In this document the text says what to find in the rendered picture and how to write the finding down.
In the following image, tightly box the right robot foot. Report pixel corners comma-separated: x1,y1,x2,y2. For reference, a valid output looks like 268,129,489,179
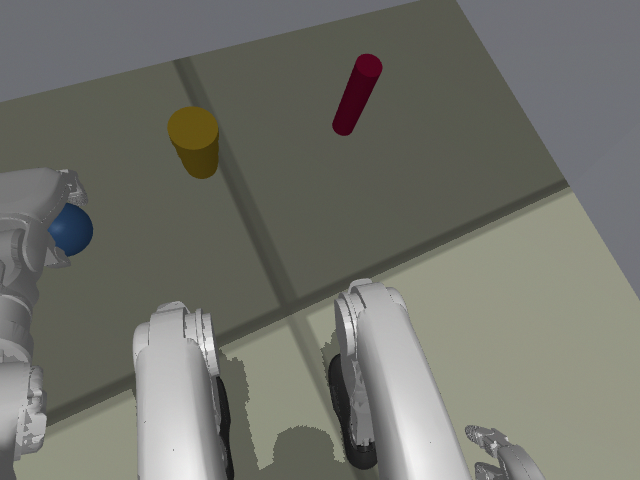
328,354,377,470

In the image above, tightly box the right robot hand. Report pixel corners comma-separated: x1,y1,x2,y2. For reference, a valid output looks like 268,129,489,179
465,425,546,480

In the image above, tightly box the left robot hand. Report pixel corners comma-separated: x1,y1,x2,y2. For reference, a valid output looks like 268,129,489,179
0,167,88,268

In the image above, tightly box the left robot foot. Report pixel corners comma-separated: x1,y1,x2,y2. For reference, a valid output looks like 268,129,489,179
216,376,234,480

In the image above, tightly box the left robot arm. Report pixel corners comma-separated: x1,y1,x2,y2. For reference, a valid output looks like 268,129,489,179
0,213,49,480

